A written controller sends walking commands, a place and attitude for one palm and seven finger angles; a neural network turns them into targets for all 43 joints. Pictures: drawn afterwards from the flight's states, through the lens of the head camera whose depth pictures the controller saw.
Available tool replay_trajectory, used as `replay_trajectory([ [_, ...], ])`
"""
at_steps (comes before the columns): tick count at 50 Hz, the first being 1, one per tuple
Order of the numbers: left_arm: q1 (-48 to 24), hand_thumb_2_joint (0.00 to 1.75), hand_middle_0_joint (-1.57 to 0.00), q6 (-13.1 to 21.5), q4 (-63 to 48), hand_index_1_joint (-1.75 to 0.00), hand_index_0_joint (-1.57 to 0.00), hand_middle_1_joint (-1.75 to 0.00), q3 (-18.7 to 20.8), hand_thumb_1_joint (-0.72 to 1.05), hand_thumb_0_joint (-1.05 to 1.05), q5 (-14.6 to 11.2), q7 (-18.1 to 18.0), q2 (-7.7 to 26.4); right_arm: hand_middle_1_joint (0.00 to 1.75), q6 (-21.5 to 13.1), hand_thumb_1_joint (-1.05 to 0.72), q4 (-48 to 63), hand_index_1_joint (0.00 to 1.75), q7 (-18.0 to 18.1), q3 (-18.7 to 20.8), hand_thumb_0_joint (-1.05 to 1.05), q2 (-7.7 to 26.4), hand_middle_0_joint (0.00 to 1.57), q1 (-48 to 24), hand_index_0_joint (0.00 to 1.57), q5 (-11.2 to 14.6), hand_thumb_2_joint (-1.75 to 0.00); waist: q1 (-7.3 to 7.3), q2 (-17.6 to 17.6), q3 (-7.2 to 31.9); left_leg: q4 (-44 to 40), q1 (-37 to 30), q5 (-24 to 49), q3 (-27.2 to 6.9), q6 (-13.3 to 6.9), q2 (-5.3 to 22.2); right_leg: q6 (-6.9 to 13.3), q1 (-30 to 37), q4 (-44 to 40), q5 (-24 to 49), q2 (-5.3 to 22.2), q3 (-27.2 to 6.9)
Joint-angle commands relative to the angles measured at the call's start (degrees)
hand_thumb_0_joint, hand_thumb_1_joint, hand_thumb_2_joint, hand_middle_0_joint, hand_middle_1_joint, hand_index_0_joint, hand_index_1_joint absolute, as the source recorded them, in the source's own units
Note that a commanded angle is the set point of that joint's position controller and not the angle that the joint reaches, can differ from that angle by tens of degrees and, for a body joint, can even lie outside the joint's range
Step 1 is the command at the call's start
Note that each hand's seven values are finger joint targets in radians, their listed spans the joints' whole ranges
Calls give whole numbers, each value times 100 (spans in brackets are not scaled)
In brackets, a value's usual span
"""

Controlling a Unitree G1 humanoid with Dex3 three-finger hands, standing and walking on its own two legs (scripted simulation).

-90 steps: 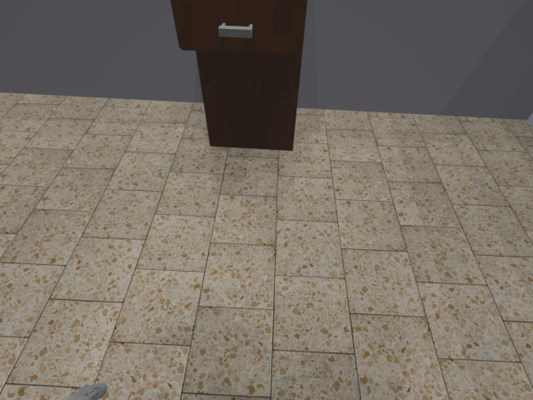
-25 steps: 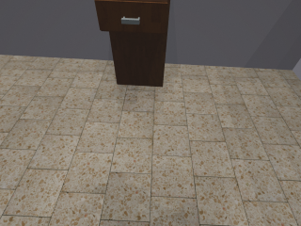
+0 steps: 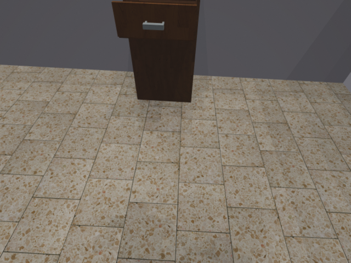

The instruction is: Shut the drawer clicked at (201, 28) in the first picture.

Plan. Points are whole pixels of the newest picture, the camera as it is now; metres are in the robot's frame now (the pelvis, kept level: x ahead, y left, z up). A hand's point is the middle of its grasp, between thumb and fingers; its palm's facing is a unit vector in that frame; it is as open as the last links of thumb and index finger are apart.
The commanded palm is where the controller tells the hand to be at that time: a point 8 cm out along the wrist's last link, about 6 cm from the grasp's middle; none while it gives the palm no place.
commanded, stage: walk to a spot facing it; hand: left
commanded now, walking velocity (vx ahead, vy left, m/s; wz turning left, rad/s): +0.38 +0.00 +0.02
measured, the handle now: (154, 24) +1.23 +0.19 +0.02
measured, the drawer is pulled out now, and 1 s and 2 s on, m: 0.30 0.30 0.30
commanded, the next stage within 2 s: take the last steps up to it in 1.34 s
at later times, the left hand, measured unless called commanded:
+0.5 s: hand (113, 252) +0.19 +0.19 -0.18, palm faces -0.05 -0.98 -0.17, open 7.3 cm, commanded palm none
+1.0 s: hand (129, 215) +0.29 +0.17 -0.20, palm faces +0.13 -0.98 -0.14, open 7.3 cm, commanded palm none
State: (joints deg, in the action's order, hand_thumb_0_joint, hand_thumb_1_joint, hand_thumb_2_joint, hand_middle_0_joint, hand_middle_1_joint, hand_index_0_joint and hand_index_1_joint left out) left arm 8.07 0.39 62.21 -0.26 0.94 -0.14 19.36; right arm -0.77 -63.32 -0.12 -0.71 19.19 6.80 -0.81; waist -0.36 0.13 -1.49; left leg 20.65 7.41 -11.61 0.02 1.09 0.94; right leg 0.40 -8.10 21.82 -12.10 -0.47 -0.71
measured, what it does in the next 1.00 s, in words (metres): walks ahead: right foot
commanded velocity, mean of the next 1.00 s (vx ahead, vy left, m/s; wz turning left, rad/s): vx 0.38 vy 0.00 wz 0.04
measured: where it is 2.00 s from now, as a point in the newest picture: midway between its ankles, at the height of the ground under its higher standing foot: (183, 183)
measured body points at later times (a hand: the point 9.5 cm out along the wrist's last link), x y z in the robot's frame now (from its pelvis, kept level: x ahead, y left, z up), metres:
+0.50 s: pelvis +0.13 +0.01 -0.01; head +0.17 +0.01 +0.44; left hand +0.19 +0.24 -0.17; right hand -0.03 -0.18 -0.15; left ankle -0.01 +0.13 -0.75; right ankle +0.22 -0.12 -0.71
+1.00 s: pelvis +0.34 +0.00 -0.01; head +0.34 +0.03 +0.43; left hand +0.29 +0.22 -0.18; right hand +0.47 -0.23 -0.14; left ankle +0.43 +0.11 -0.74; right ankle +0.27 -0.12 -0.75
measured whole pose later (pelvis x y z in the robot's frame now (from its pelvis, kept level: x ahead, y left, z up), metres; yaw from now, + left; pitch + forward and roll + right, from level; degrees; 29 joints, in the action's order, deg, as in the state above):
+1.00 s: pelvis +0.34 +0.00 -0.01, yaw +3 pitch -1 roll -3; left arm 21.5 3.6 63.4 2.8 2.0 0.0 10.3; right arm -2.3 -56.2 -2.1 3.2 10.1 8.1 -1.6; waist -2.4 0.7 -1.1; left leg 37.1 24.6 -13.2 7.2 0.0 6.9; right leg -0.3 -3.2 24.8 -19.8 1.2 12.5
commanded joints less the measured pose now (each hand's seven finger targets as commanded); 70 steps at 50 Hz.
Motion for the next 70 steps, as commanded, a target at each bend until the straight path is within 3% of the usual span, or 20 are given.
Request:
replay_trajectory([
  [1,446,90,-20,-56,-135,-30,-20,-30,107,90,0,23,-23,514,30,50,-90,151,30,26,105,0,377,20,326,20,-49,-90,-17,250,-78,5,468,-1333,-293,-168,340,143,-344,-536,-1770,679,-812],
  [7,1005,90,-20,33,-249,-30,-20,-30,327,90,0,6,23,624,30,-66,-90,348,30,15,181,0,111,20,729,20,-51,-90,-17,742,-395,1257,1212,-1224,216,-192,119,740,-254,-730,-2240,1252,-1555],
  [10,910,90,-20,84,-305,-30,-20,-30,348,90,0,12,29,373,30,-166,-90,224,30,23,220,0,25,20,1262,20,-21,-90,234,176,-533,639,335,-1015,151,-274,282,631,-928,69,-1369,902,-881],
  [12,523,90,-20,124,-523,-30,-20,-30,265,90,0,7,61,-204,30,-268,-90,-169,30,92,388,0,480,20,2465,20,-84,-90,660,-1835,-526,-604,-1062,-372,-2021,-981,1683,118,-2591,2778,-1260,-110,576],
  [13,33,90,-20,207,-787,-30,-20,-30,240,90,0,37,24,-178,30,-292,-90,-294,30,163,372,0,377,20,2928,20,-83,-90,781,-1546,-792,-754,-1494,889,-2639,-1364,2122,108,-3543,3666,-1957,24,284],
  [15,-104,90,-20,276,-770,-30,-20,-30,289,90,0,27,73,-224,30,-352,-90,-277,30,214,319,0,55,20,2807,20,-42,-90,601,-504,-802,-495,-1536,2187,-2128,-1528,2212,108,-3797,4161,-1690,521,42],
  [24,-208,90,-20,164,-802,-30,-20,-30,309,90,0,2,226,-792,30,-430,-90,-405,30,242,344,0,-234,20,2498,20,-56,-90,194,-857,-698,-766,-352,2081,-172,-940,1303,125,-1728,1770,-144,343,948],
  [27,1154,90,-20,228,-400,-30,-20,-30,438,90,0,43,163,-489,30,-399,-90,-416,30,224,384,0,-160,20,2302,20,0,-90,-488,-532,-1,953,-14,3160,239,-670,1072,307,217,1143,254,57,1059],
  [28,2028,90,-20,316,-151,-30,-20,-30,555,90,0,86,105,-84,30,-400,-90,-355,30,169,377,0,-288,20,2307,20,33,-90,-844,-7,483,2369,886,2264,378,-460,840,511,1565,949,86,565,461],
  [29,2674,90,-20,362,-15,-30,-20,-30,734,90,0,98,4,589,30,-434,-90,-174,30,120,313,0,-713,20,2549,20,103,-90,-932,1390,1235,4481,2249,-1021,590,-257,99,1132,2531,130,-660,2351,-2130],
  [30,2564,90,-20,326,-14,-30,-20,-30,735,90,0,-33,-26,721,30,-377,-90,25,30,123,332,0,-681,20,2177,20,101,-90,-799,1113,1106,5686,2679,-1999,71,-370,119,1431,2033,-734,-1327,2982,-3284],
  [32,1435,90,-20,310,-258,-30,-20,-30,572,90,0,-8,-59,170,30,-318,-90,153,30,57,401,0,-734,20,1505,20,11,-90,-443,535,-66,5920,2972,-1060,-129,-380,708,1165,241,-1001,-2042,2568,-2310],
  [37,732,90,-20,383,-337,-30,-20,-30,398,90,0,76,-79,-376,30,6,-90,58,30,-24,421,0,-1026,20,1954,20,-90,-90,310,598,-306,4525,2089,-392,224,-77,885,734,-1445,-1298,-1128,1786,-142],
  [45,1358,90,-20,437,-121,-30,-20,-30,418,90,0,88,-37,-162,30,-136,-90,816,30,-210,425,0,-860,20,379,20,-48,-90,-56,421,-617,2145,2024,-54,568,-80,724,806,-535,-1234,-658,1790,47],
  [49,1420,90,-20,382,-97,-30,-20,-30,445,90,0,57,-37,-88,30,-234,-90,767,30,-165,445,0,-634,20,712,20,-63,-90,217,131,-411,1171,638,-144,892,-195,383,635,-523,-244,234,1606,380],
  [50,1435,90,-20,375,-113,-30,-20,-30,430,90,0,46,-17,-210,30,-279,-90,556,30,-118,514,0,-369,20,1438,20,-87,-90,505,-455,-5,780,-463,-281,704,-297,405,464,-844,978,682,1239,738],
  [52,1267,90,-20,393,-509,-30,-20,-30,362,90,0,12,51,-534,30,-274,-90,278,30,16,712,0,609,20,2648,20,-109,-90,826,-2125,620,-666,-1862,-644,-2587,-1192,2526,37,-2926,4340,-2107,131,831],
  [55,864,90,-20,325,-370,-30,-20,-30,420,90,0,48,114,-487,30,-331,-90,510,30,104,498,0,-119,20,1529,20,-29,-90,380,-478,-118,-952,-437,-778,-1526,-967,2168,54,-3124,5078,-779,824,145],
  [59,1389,90,-20,98,-143,-30,-20,-30,418,90,0,109,116,-844,30,-459,-90,435,30,143,446,0,-537,20,1327,20,-18,-90,-13,-531,-179,-1132,59,236,-94,-787,1602,-112,-2718,4616,-14,858,211],
  [70,-13,90,-20,74,-630,-30,-20,-30,394,90,0,44,171,-837,30,-413,-90,-58,30,149,444,0,-376,20,2002,20,-64,-90,222,-664,-696,-912,-632,1649,787,-893,1706,28,-2641,1951,308,726,643],
])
